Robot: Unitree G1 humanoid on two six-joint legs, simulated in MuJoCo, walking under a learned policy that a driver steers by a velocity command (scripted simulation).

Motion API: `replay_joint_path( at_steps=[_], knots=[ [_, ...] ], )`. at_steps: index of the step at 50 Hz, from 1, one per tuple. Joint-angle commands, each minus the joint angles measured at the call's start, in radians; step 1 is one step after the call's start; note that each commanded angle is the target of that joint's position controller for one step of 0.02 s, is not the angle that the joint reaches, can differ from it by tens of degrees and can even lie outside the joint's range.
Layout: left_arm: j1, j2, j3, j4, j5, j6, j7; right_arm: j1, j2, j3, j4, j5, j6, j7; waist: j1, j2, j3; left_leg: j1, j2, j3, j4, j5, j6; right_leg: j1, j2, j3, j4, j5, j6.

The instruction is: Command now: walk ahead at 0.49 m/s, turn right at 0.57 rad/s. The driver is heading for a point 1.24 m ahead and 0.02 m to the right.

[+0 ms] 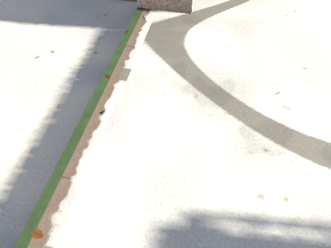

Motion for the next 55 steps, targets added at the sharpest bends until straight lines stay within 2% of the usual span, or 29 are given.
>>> replay_joint_path(
  at_steps=[1, 5, 7, 9, 13, 15, 16, 17, 18, 19, 20, 21, 22, 23, 25, 30, 34, 37, 39, 40, 41, 42, 43, 44, 45, 46, 47, 50, 55],
  knots=[
    [-0.050, 0.114, 0.026, -0.083, -0.005, -0.030, 0.012, 0.075, -0.102, -0.032, -0.065, -0.027, 0.015, -0.003, -0.049, -0.026, -0.058, -0.110, 0.051, -0.015, -0.091, 0.074, -0.045, 0.036, -0.267, 0.324, -0.246, 0.169, -0.196],
    [0.030, 0.155, 0.036, -0.059, -0.008, -0.021, 0.036, -0.112, -0.065, -0.018, -0.141, -0.032, 0.021, -0.009, 0.015, -0.054, -0.018, -0.113, 0.005, 0.013, -0.403, 0.323, -0.082, -0.037, -0.195, 0.246, -0.228, 0.151, -0.145],
    [0.075, 0.162, 0.037, -0.045, -0.015, -0.013, 0.042, -0.195, -0.047, -0.009, -0.165, -0.025, 0.014, -0.002, 0.054, -0.068, -0.026, -0.058, -0.036, 0.022, -0.557, 0.424, -0.081, -0.035, -0.179, 0.245, -0.204, 0.095, -0.114],
    [0.115, 0.170, 0.038, -0.029, -0.021, -0.007, 0.044, -0.248, -0.059, -0.010, -0.187, -0.011, 0.009, 0.007, 0.077, -0.083, -0.036, -0.029, -0.061, 0.013, -0.625, 0.446, -0.078, 0.003, -0.199, 0.289, -0.175, 0.057, -0.104],
    [0.141, 0.155, 0.033, -0.016, -0.017, 0.007, 0.053, -0.242, -0.111, -0.027, -0.199, -0.003, -0.009, 0.029, 0.059, -0.126, -0.062, -0.014, -0.066, -0.017, -0.707, 0.325, -0.032, 0.171, -0.270, 0.397, -0.042, 0.071, -0.082],
    [0.130, 0.136, 0.026, -0.014, -0.009, 0.013, 0.051, -0.119, -0.131, -0.043, -0.171, -0.010, -0.017, 0.027, -0.007, -0.147, -0.103, 0.150, -0.082, 0.023, -0.763, 0.280, 0.023, 0.187, -0.248, 0.388, 0.062, 0.224, -0.052],
    [0.128, 0.091, 0.008, -0.022, 0.000, 0.009, 0.045, 0.004, -0.168, -0.057, -0.156, -0.026, -0.023, 0.021, -0.065, -0.114, -0.215, 0.370, -0.002, -0.038, -0.740, 0.287, 0.082, 0.129, -0.196, 0.337, 0.253, 0.235, -0.020],
    [0.242, 0.032, -0.012, -0.030, -0.005, 0.001, 0.042, 0.143, -0.250, -0.077, -0.137, -0.045, -0.019, 0.016, -0.062, 0.091, -0.384, 0.757, 0.215, -0.368, -0.732, 0.221, 0.227, -0.161, -0.071, 0.223, 0.594, -0.012, 0.054],
    [0.308, 0.050, -0.019, -0.019, -0.026, -0.009, 0.042, 0.226, -0.234, -0.085, -0.081, -0.016, -0.005, 0.029, -0.061, 0.313, -0.430, 0.869, 0.338, -0.736, -0.875, -0.055, 0.315, -0.399, -0.029, 0.177, 0.822, -0.427, 0.090],
    [0.218, 0.144, 0.002, -0.020, -0.037, -0.011, 0.042, 0.178, -0.150, -0.061, -0.099, 0.001, 0.000, 0.029, -0.084, 0.166, -0.279, 0.766, 0.307, -0.693, -0.918, -0.224, 0.273, -0.497, -0.085, 0.216, 0.907, -0.375, 0.090],
    [0.104, 0.160, 0.005, -0.046, -0.029, -0.010, 0.042, 0.115, -0.115, -0.049, -0.109, -0.004, 0.010, 0.024, -0.084, 0.072, -0.163, 0.634, 0.263, -0.538, -0.928, -0.180, 0.233, -0.508, -0.126, 0.173, 0.910, -0.292, 0.090],
    [0.040, 0.145, 0.002, -0.065, -0.012, -0.012, 0.040, 0.068, -0.100, -0.040, -0.109, -0.013, 0.016, 0.024, -0.061, 0.025, -0.077, 0.497, 0.216, -0.426, -0.956, -0.059, 0.222, -0.489, -0.157, 0.144, 0.851, -0.235, 0.090],
    [0.027, 0.129, 0.004, -0.069, 0.000, -0.013, 0.038, 0.040, -0.082, -0.032, -0.107, -0.020, 0.015, 0.024, -0.032, 0.035, -0.047, 0.420, 0.178, -0.353, -0.980, 0.036, 0.212, -0.451, -0.196, 0.134, 0.783, -0.189, 0.090],
    [0.043, 0.108, 0.001, -0.064, -0.001, -0.012, 0.035, 0.030, -0.074, -0.029, -0.104, -0.023, 0.013, 0.025, -0.012, 0.059, -0.041, 0.369, 0.146, -0.297, -1.004, 0.100, 0.203, -0.401, -0.214, 0.119, 0.739, -0.166, 0.092],
    [0.060, 0.070, -0.009, -0.056, -0.001, -0.007, 0.033, 0.044, -0.079, -0.030, -0.088, -0.011, 0.008, 0.027, -0.001, 0.081, -0.052, 0.336, 0.124, -0.218, -1.034, 0.210, 0.217, -0.367, -0.224, 0.085, 0.666, -0.144, 0.103],
    [-0.094, 0.032, -0.032, -0.094, 0.007, -0.020, 0.024, 0.088, -0.140, -0.045, -0.054, 0.002, 0.019, 0.019, -0.041, 0.058, -0.033, 0.334, 0.106, -0.083, -1.072, 0.333, 0.211, -0.345, -0.229, 0.045, 0.336, 0.076, 0.126],
    [-0.213, 0.042, -0.032, -0.122, -0.006, -0.029, 0.008, 0.162, -0.162, -0.048, -0.016, 0.013, 0.034, 0.017, -0.084, 0.062, -0.014, 0.363, 0.117, -0.050, -1.055, 0.324, 0.191, -0.274, -0.193, 0.020, 0.173, 0.182, 0.126],
    [-0.259, 0.065, -0.026, -0.145, -0.011, -0.036, -0.006, 0.183, -0.174, -0.052, 0.004, 0.018, 0.050, 0.013, -0.075, 0.070, -0.001, 0.444, 0.161, -0.069, -1.015, 0.348, 0.170, -0.267, -0.182, 0.024, 0.106, 0.115, 0.092],
    [-0.204, 0.092, -0.012, -0.134, -0.008, -0.040, -0.009, 0.167, -0.191, -0.055, 0.009, 0.019, 0.062, 0.008, -0.025, 0.076, -0.032, 0.474, 0.164, -0.056, -0.933, 0.489, 0.146, -0.159, -0.157, 0.000, 0.057, 0.069, 0.061],
    [-0.101, 0.124, 0.006, -0.102, -0.002, -0.040, -0.003, 0.160, -0.183, -0.051, 0.008, 0.019, 0.067, 0.005, 0.030, 0.060, -0.096, 0.457, 0.124, -0.015, -0.804, 0.626, 0.123, -0.003, -0.133, -0.023, 0.025, 0.070, 0.036],
    [0.057, 0.177, 0.029, -0.062, 0.004, -0.038, 0.007, 0.159, -0.150, -0.036, -0.003, 0.007, 0.066, 0.002, 0.099, 0.032, -0.208, 0.348, 0.075, 0.029, -0.593, 0.596, 0.088, 0.241, -0.189, 0.031, 0.046, 0.084, -0.004],
    [0.195, 0.286, 0.054, -0.045, 0.024, -0.031, 0.016, 0.222, -0.059, -0.003, -0.045, -0.012, 0.051, 0.003, 0.109, -0.174, -0.367, -0.010, -0.048, 0.099, -0.208, 0.235, 0.020, 0.625, -0.451, 0.407, 0.055, 0.059, -0.134],
    [0.230, 0.255, 0.046, -0.027, 0.004, -0.024, 0.012, 0.245, -0.048, 0.004, -0.040, 0.001, 0.031, 0.005, 0.106, -0.302, -0.436, -0.219, -0.122, 0.002, -0.006, -0.254, 0.003, 0.696, -0.537, 0.719, -0.089, -0.106, -0.222],
    [0.175, 0.191, 0.024, -0.030, -0.004, -0.024, 0.011, 0.171, -0.143, -0.022, -0.051, 0.025, 0.019, 0.012, 0.109, -0.203, -0.286, -0.319, -0.059, -0.039, 0.071, -0.215, 0.012, 0.585, -0.502, 0.625, -0.118, -0.184, -0.180],
    [0.113, 0.157, 0.012, -0.039, -0.003, -0.023, 0.011, 0.102, -0.149, -0.023, -0.068, 0.030, 0.015, 0.015, 0.087, -0.154, -0.190, -0.323, -0.014, -0.014, 0.049, -0.124, 0.022, 0.459, -0.458, 0.490, -0.134, -0.154, -0.146],
    [0.051, 0.129, 0.002, -0.043, 0.003, -0.025, 0.008, 0.070, -0.137, -0.023, -0.071, 0.016, 0.018, 0.014, 0.057, -0.097, -0.120, -0.290, 0.017, 0.002, -0.007, -0.049, 0.015, 0.331, -0.413, 0.402, -0.169, -0.080, -0.129],
    [0.009, 0.105, -0.005, -0.047, 0.011, -0.029, 0.005, 0.071, -0.131, -0.028, -0.068, 0.002, 0.028, 0.012, 0.025, -0.104, -0.087, -0.237, 0.044, -0.005, -0.061, 0.005, 0.008, 0.239, -0.380, 0.341, -0.202, -0.010, -0.117],
    [-0.013, 0.117, 0.001, -0.029, 0.011, -0.047, 0.003, 0.103, -0.083, -0.021, -0.059, -0.003, 0.055, 0.013, -0.023, -0.108, -0.069, -0.155, 0.055, 0.007, -0.121, 0.086, -0.020, 0.117, -0.350, 0.237, -0.271, 0.132, -0.135],
    [0.044, 0.148, 0.008, 0.024, 0.005, -0.045, 0.022, -0.062, -0.051, -0.009, -0.108, -0.008, 0.051, 0.015, 0.018, -0.069, -0.020, -0.182, 0.043, 0.024, -0.417, 0.338, -0.035, 0.124, -0.312, 0.112, -0.299, 0.220, -0.108]
  ],
)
